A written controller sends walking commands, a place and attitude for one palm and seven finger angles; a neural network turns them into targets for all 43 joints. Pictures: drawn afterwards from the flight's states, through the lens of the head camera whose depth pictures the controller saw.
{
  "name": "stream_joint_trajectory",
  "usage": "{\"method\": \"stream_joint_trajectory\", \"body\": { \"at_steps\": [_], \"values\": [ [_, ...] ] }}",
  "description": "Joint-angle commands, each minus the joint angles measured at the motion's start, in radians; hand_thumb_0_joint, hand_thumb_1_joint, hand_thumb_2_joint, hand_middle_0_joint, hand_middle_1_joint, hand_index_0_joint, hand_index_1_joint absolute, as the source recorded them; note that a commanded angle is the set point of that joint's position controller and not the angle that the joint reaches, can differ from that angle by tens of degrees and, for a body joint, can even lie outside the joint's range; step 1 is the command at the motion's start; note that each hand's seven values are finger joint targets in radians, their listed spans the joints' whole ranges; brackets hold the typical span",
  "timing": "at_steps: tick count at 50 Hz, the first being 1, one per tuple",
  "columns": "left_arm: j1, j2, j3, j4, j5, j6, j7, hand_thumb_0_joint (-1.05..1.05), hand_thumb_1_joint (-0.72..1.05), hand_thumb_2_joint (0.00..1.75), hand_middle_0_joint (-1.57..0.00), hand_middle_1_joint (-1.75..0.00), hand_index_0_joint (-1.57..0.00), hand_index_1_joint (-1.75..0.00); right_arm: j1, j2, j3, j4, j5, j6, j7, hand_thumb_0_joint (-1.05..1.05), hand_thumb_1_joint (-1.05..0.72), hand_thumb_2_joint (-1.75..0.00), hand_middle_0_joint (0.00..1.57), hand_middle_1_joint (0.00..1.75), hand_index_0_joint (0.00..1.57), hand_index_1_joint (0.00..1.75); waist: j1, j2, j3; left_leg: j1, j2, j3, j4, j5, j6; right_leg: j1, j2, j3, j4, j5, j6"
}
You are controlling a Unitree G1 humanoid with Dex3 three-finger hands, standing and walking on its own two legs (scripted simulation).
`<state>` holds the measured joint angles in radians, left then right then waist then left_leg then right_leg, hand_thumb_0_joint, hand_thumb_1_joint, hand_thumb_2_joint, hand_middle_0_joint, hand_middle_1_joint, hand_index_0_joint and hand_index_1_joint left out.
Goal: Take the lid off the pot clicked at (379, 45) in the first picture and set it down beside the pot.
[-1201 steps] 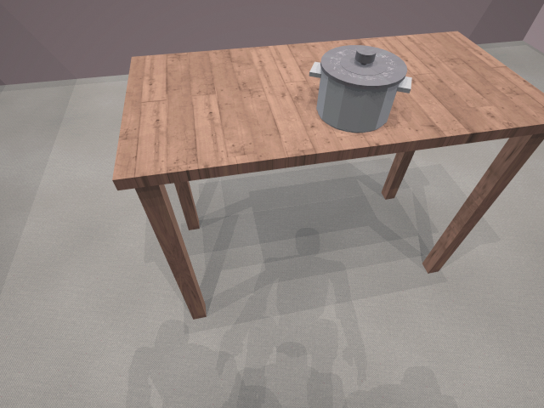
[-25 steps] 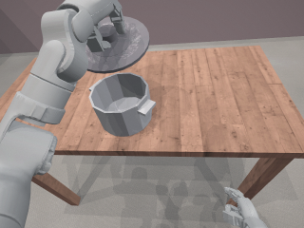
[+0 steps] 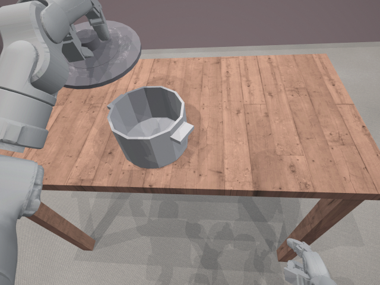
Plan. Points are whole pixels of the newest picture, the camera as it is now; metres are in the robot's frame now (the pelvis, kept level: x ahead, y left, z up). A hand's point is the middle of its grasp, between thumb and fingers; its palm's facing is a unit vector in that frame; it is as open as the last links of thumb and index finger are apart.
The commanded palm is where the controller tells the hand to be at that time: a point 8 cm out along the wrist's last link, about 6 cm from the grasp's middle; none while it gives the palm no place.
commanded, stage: move the lid sideways beside the pot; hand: left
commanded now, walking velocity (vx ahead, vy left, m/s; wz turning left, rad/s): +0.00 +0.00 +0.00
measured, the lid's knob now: (87, 40) +0.47 +0.21 +0.28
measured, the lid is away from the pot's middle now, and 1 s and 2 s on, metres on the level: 0.08 0.19 0.24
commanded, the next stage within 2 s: lower the lid onto the table in 1.46 s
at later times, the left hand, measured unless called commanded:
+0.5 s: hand (43, 43) +0.43 +0.26 +0.29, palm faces -0.09 -0.07 -0.99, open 7.1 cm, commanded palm +0.39 +0.27 +0.37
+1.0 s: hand (11, 47) +0.42 +0.31 +0.30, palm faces -0.10 -0.07 -0.99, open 7.1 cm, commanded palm +0.39 +0.32 +0.37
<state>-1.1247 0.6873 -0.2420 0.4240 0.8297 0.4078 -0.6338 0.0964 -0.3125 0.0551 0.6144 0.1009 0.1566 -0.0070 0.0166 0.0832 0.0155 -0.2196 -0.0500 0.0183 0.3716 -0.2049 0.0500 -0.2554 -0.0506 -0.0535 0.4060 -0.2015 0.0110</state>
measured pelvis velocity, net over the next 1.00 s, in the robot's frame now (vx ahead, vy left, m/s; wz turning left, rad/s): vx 0.00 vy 0.01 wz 0.01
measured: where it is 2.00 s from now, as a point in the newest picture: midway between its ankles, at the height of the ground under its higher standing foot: outside the picture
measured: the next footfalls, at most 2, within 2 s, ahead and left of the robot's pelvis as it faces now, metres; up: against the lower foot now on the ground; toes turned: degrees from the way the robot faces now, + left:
none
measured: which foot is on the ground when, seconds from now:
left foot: down 0.00-1.00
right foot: down 0.00-1.00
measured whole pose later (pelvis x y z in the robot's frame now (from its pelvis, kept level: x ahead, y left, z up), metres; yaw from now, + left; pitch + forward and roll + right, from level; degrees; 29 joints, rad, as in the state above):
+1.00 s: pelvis +0.00 +0.01 +0.00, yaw +0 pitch +4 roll +0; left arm -1.07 0.88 -0.08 0.51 0.86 0.27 -0.66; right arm 0.12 -0.31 0.06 0.60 0.11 0.21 0.00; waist 0.01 0.08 0.03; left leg -0.25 -0.05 0.01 0.38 -0.21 0.06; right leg -0.25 -0.05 -0.06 0.37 -0.18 0.02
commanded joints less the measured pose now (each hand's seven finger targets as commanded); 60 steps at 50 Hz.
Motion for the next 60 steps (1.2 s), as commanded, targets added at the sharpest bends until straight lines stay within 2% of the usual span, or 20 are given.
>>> {"method": "stream_joint_trajectory", "body": {
  "at_steps": [1,4,5,6,10,14,15,19,20,23,24,25,32,34,35,47,50,56,58,60],
  "values": [
    [-0.607,0.316,0.211,-0.161,0.054,-0.023,0.057,0.00,0.67,1.03,-0.98,-0.96,-0.92,-0.93,-0.113,-0.102,-0.037,-0.146,-0.001,-0.033,0.000,0.00,-0.90,-0.90,0.20,0.30,0.20,0.30,-0.005,-0.066,-0.483,0.197,-0.001,-0.036,0.018,0.409,0.023,0.163,0.044,0.006,-0.009,0.330,-0.068],
    [-0.581,0.263,0.164,-0.194,0.026,-0.034,0.056,0.00,0.67,1.03,-0.98,-0.96,-0.92,-0.93,-0.110,-0.107,-0.043,-0.152,0.009,-0.031,0.007,0.00,-0.90,-0.90,0.20,0.30,0.20,0.30,-0.015,-0.015,-0.486,0.237,0.003,-0.050,0.024,0.454,0.019,0.132,0.046,0.001,-0.008,0.315,-0.069],
    [-0.638,0.361,0.241,-0.285,0.045,-0.045,0.064,0.00,0.67,1.03,-0.98,-0.96,-0.92,-0.93,-0.098,-0.100,-0.042,-0.159,0.000,-0.037,0.007,0.00,-0.90,-0.90,0.20,0.30,0.20,0.30,0.008,-0.020,-0.563,0.248,0.002,-0.053,0.017,0.500,0.017,0.185,0.049,0.012,-0.002,0.335,-0.066],
    [-0.604,0.375,0.260,-0.226,0.058,-0.043,0.059,0.00,0.67,1.03,-0.98,-0.96,-0.92,-0.93,-0.116,-0.104,-0.041,-0.157,-0.005,-0.030,0.007,0.00,-0.90,-0.90,0.20,0.30,0.20,0.30,0.006,-0.016,-0.534,0.236,0.003,-0.047,0.029,0.505,0.022,0.172,0.048,0.012,0.000,0.345,-0.072],
    [-0.572,0.420,0.287,-0.228,0.052,-0.049,0.052,0.00,0.67,1.03,-0.98,-0.96,-0.92,-0.93,-0.092,-0.109,-0.042,-0.161,0.001,-0.015,0.010,0.00,-0.90,-0.90,0.20,0.30,0.20,0.30,0.016,-0.069,-0.538,0.204,0.007,-0.046,0.011,0.503,0.016,0.203,0.045,0.011,0.000,0.356,-0.063],
    [-0.492,0.341,0.230,-0.169,0.030,-0.048,0.040,0.00,0.67,1.03,-0.98,-0.96,-0.92,-0.93,-0.092,-0.116,-0.050,-0.159,0.012,-0.004,0.013,0.00,-0.90,-0.90,0.20,0.30,0.20,0.30,-0.008,-0.045,-0.471,0.233,0.015,-0.050,0.027,0.510,0.018,0.126,0.049,-0.003,-0.017,0.318,-0.064],
    [-0.552,0.413,0.276,-0.227,0.050,-0.053,0.045,0.00,0.67,1.03,-0.98,-0.96,-0.92,-0.93,-0.089,-0.111,-0.045,-0.166,0.006,-0.004,0.011,0.00,-0.90,-0.90,0.20,0.30,0.20,0.30,0.008,-0.049,-0.520,0.227,0.015,-0.048,0.014,0.511,0.014,0.163,0.050,0.003,-0.009,0.313,-0.063],
    [-0.536,0.395,0.264,-0.266,0.033,-0.066,0.046,0.00,0.67,1.03,-0.98,-0.96,-0.92,-0.93,-0.098,-0.115,-0.050,-0.170,0.007,-0.011,0.012,0.00,-0.90,-0.90,0.20,0.30,0.20,0.30,-0.004,0.031,-0.530,0.283,0.012,-0.061,0.042,0.572,0.015,0.126,0.054,0.005,-0.010,0.313,-0.067],
    [-0.556,0.455,0.313,-0.271,0.050,-0.068,0.050,0.00,0.67,1.03,-0.98,-0.96,-0.92,-0.93,-0.080,-0.109,-0.046,-0.169,0.000,-0.012,0.009,0.00,-0.90,-0.90,0.20,0.30,0.20,0.30,0.010,-0.011,-0.558,0.264,0.012,-0.061,0.029,0.576,0.011,0.162,0.054,0.008,-0.008,0.311,-0.065],
    [-0.519,0.420,0.272,-0.112,0.053,-0.066,0.034,0.00,0.67,1.03,-0.98,-0.96,-0.92,-0.93,-0.084,-0.115,-0.042,-0.152,0.009,0.008,0.001,0.00,-0.90,-0.90,0.20,0.30,0.20,0.30,-0.008,-0.065,-0.426,0.181,0.012,-0.041,0.011,0.419,0.019,0.122,0.051,-0.011,-0.022,0.276,-0.067],
    [-0.499,0.371,0.231,-0.140,0.031,-0.070,0.034,0.00,0.67,1.03,-0.98,-0.96,-0.92,-0.93,-0.079,-0.121,-0.047,-0.154,0.016,0.005,0.006,0.00,-0.90,-0.90,0.20,0.30,0.20,0.30,-0.017,-0.023,-0.443,0.220,0.012,-0.053,0.019,0.459,0.016,0.103,0.053,-0.011,-0.027,0.272,-0.066],
    [-0.578,0.446,0.283,-0.254,0.044,-0.081,0.043,0.00,0.67,1.03,-0.98,-0.96,-0.92,-0.93,-0.077,-0.114,-0.046,-0.167,0.010,-0.001,0.007,0.00,-0.90,-0.90,0.20,0.30,0.20,0.30,0.003,-0.015,-0.533,0.246,0.012,-0.056,0.015,0.499,0.013,0.152,0.053,0.000,-0.015,0.280,-0.064],
    [-0.552,0.468,0.289,-0.151,0.058,-0.098,0.038,0.00,0.67,1.03,-0.98,-0.96,-0.92,-0.93,-0.075,-0.118,-0.044,-0.157,0.010,0.006,-0.002,0.00,-0.90,-0.90,0.20,0.30,0.20,0.30,-0.010,-0.026,-0.458,0.209,0.011,-0.049,0.013,0.420,0.019,0.124,0.052,-0.009,-0.028,0.254,-0.069],
    [-0.512,0.431,0.263,-0.169,0.036,-0.108,0.041,0.00,0.67,1.03,-0.98,-0.96,-0.92,-0.93,-0.069,-0.125,-0.048,-0.158,0.015,0.004,0.004,0.00,-0.90,-0.90,0.20,0.30,0.20,0.30,-0.020,0.035,-0.474,0.250,0.013,-0.062,0.032,0.494,0.015,0.102,0.059,-0.009,-0.031,0.256,-0.069],
    [-0.567,0.489,0.304,-0.244,0.050,-0.115,0.047,0.00,0.67,1.03,-0.98,-0.96,-0.92,-0.93,-0.060,-0.118,-0.047,-0.161,0.008,0.000,0.004,0.00,-0.90,-0.90,0.20,0.30,0.20,0.30,-0.003,0.042,-0.534,0.268,0.015,-0.065,0.023,0.534,0.008,0.133,0.060,-0.004,-0.024,0.255,-0.068],
    [-0.516,0.538,0.327,-0.084,0.068,-0.138,0.039,0.00,0.67,1.03,-0.98,-0.96,-0.92,-0.93,-0.046,-0.130,-0.043,-0.150,0.012,0.024,-0.006,0.00,-0.90,-0.90,0.20,0.30,0.20,0.30,-0.016,-0.005,-0.427,0.192,0.015,-0.051,0.007,0.388,0.020,0.114,0.059,-0.018,-0.042,0.215,-0.070],
    [-0.565,0.586,0.356,-0.209,0.066,-0.160,0.051,0.00,0.67,1.03,-0.98,-0.96,-0.92,-0.93,-0.038,-0.127,-0.045,-0.164,0.007,0.014,-0.005,0.00,-0.90,-0.90,0.20,0.30,0.20,0.30,-0.007,0.058,-0.552,0.261,0.012,-0.062,0.024,0.512,0.016,0.153,0.062,-0.005,-0.029,0.246,-0.069],
    [-0.512,0.588,0.358,-0.046,0.074,-0.172,0.035,0.00,0.67,1.03,-0.98,-0.96,-0.92,-0.93,-0.023,-0.134,-0.047,-0.148,0.010,0.033,-0.009,0.00,-0.90,-0.90,0.20,0.30,0.20,0.30,-0.024,0.004,-0.434,0.196,0.016,-0.049,0.025,0.436,0.026,0.125,0.063,-0.021,-0.042,0.253,-0.067],
    [-0.526,0.568,0.335,-0.082,0.070,-0.176,0.036,0.00,0.67,1.03,-0.98,-0.96,-0.92,-0.93,-0.022,-0.130,-0.048,-0.154,0.014,0.032,-0.010,0.00,-0.90,-0.90,0.20,0.30,0.20,0.30,-0.024,0.042,-0.451,0.223,0.017,-0.056,0.024,0.475,0.025,0.115,0.064,-0.021,-0.041,0.246,-0.068],
    [-0.517,0.659,0.403,-0.142,0.082,-0.183,0.049,0.00,0.67,1.03,-0.98,-0.96,-0.92,-0.93,-0.001,-0.137,-0.049,-0.158,0.008,0.028,-0.005,0.00,-0.90,-0.90,0.20,0.30,0.20,0.30,-0.009,0.066,-0.536,0.253,0.017,-0.058,0.036,0.562,0.021,0.159,0.065,-0.008,-0.028,0.280,-0.066]
  ]
}}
